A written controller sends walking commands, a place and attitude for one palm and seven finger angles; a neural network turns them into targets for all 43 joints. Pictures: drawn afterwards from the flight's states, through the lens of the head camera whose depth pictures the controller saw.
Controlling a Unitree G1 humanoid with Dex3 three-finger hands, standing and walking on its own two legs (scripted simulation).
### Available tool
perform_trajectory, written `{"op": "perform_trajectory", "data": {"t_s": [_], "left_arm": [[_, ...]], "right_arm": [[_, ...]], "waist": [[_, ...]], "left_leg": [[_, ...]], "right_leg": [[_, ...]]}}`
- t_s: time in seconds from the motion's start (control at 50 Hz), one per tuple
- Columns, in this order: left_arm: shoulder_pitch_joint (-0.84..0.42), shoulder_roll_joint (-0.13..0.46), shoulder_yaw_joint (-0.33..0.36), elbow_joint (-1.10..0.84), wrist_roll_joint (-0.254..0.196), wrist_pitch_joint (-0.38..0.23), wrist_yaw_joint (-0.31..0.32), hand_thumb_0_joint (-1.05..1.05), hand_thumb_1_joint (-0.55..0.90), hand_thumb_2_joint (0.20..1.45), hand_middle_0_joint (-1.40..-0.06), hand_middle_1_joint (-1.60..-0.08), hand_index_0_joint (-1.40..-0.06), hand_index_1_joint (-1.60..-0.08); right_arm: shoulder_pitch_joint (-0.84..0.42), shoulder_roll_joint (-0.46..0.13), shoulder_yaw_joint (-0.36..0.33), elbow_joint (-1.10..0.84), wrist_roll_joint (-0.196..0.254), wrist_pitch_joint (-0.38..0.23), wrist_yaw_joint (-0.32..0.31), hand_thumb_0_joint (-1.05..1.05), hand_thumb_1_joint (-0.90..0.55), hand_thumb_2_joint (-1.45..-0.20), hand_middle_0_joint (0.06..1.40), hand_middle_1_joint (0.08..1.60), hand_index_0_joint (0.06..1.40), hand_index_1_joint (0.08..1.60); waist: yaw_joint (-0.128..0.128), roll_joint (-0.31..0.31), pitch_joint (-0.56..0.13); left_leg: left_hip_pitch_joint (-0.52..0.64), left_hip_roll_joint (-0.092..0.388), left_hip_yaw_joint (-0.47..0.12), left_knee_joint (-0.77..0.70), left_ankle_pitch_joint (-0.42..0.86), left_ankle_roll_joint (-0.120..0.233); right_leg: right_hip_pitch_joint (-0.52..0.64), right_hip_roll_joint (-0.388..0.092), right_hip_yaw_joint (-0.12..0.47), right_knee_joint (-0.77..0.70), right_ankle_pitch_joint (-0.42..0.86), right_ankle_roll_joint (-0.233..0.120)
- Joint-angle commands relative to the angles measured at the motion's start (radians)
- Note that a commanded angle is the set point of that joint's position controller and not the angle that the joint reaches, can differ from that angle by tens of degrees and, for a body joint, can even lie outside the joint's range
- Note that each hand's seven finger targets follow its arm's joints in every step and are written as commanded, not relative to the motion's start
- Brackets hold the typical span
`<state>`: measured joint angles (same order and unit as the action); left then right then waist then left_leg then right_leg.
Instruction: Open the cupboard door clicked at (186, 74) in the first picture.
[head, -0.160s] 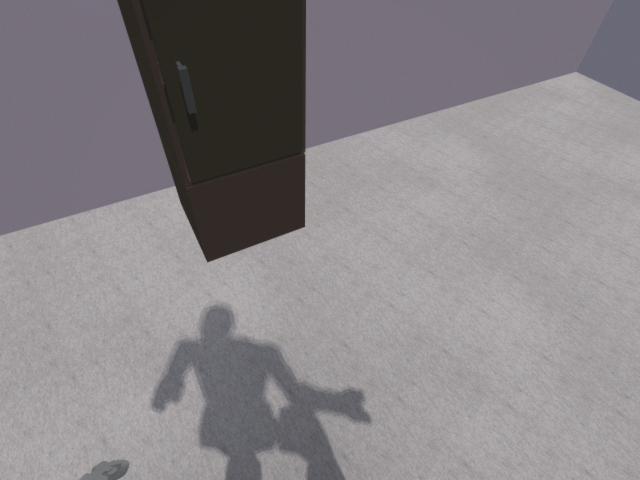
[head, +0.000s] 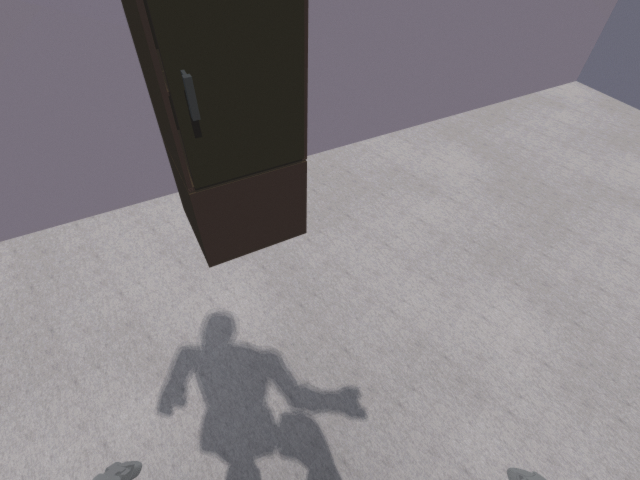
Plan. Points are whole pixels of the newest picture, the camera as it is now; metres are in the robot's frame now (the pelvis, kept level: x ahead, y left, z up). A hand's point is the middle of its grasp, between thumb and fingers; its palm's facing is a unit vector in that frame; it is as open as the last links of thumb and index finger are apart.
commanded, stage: stand and wait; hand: left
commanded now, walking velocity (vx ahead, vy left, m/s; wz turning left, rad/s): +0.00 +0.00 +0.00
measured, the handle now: (189, 95) +1.02 +0.42 -0.02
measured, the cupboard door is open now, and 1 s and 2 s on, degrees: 0 0 0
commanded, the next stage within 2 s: look at it before walking up in 0.66 s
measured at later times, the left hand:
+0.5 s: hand out of the picture +0.05 +0.24 -0.15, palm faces -0.04 -0.95 -0.32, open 7.4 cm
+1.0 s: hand out of the picture +0.06 +0.23 -0.15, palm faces -0.03 -0.95 -0.32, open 7.4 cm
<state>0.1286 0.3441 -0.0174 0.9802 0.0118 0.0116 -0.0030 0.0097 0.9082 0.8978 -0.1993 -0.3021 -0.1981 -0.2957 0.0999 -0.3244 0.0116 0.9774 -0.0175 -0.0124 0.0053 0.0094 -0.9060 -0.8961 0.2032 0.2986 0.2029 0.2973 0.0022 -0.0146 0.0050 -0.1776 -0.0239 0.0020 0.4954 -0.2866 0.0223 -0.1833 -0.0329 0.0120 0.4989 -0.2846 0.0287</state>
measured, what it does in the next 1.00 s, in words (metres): stands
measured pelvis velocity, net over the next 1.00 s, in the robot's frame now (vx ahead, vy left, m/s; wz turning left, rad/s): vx -0.02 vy -0.02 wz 0.00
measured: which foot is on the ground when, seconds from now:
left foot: down 0.00-1.00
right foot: down 0.00-1.00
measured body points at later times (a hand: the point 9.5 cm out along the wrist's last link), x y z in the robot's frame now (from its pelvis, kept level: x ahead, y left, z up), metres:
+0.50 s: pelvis -0.02 -0.01 +0.01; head -0.01 -0.01 +0.46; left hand +0.06 +0.29 -0.13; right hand +0.06 -0.31 -0.12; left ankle -0.01 +0.11 -0.74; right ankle -0.01 -0.14 -0.74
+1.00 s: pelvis -0.02 -0.02 +0.01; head -0.01 -0.01 +0.46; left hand +0.06 +0.28 -0.13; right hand +0.06 -0.31 -0.12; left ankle -0.01 +0.11 -0.74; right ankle -0.01 -0.14 -0.74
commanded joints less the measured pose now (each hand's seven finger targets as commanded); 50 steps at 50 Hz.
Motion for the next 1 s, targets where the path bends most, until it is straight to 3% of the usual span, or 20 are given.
{"op": "perform_trajectory", "data": {"t_s": [0.0, 0.16, 0.58, 0.98], "left_arm": [[-0.046, 0.199, 0.052, -0.061, 0.001, -0.027, 0.016, 0.0, 0.9, 0.9, -0.2, -0.3, -0.2, -0.3], [-0.037, 0.197, 0.052, -0.033, -0.001, -0.032, 0.017, 0.0, 0.9, 0.9, -0.2, -0.3, -0.2, -0.3], [-0.038, 0.204, 0.048, 0.033, -0.001, -0.034, 0.013, 0.0, 0.9, 0.9, -0.2, -0.3, -0.2, -0.3], [-0.04, 0.203, 0.05, 0.039, 0.0, -0.037, 0.014, 0.0, 0.9, 0.9, -0.2, -0.3, -0.2, -0.3]], "right_arm": [[-0.055, -0.215, -0.056, -0.056, 0.001, -0.02, -0.019, 0.0, -0.9, -0.9, 0.2, 0.3, 0.2, 0.3], [-0.057, -0.21, -0.055, -0.024, 0.005, -0.021, -0.019, 0.0, -0.9, -0.9, 0.2, 0.3, 0.2, 0.3], [-0.03, -0.22, -0.048, 0.059, 0.009, -0.019, -0.015, 0.0, -0.9, -0.9, 0.2, 0.3, 0.2, 0.3], [-0.034, -0.218, -0.046, 0.067, 0.01, -0.021, -0.016, 0.0, -0.9, -0.9, 0.2, 0.3, 0.2, 0.3]], "waist": [[-0.003, 0.016, -0.04], [-0.002, 0.014, -0.067], [0.0, 0.011, -0.022], [0.001, 0.016, -0.032]], "left_leg": [[0.002, 0.124, -0.097, -0.113, 0.244, 0.027], [0.032, 0.128, -0.094, -0.122, 0.244, 0.022], [0.009, 0.134, -0.112, -0.182, 0.139, 0.012], [0.031, 0.137, -0.111, -0.183, 0.191, 0.009]], "right_leg": [[0.015, -0.077, 0.062, -0.083, 0.204, -0.058], [0.037, -0.087, 0.072, -0.109, 0.221, -0.059], [0.029, -0.087, 0.09, -0.172, 0.106, -0.057], [0.038, -0.091, 0.088, -0.181, 0.158, -0.056]]}}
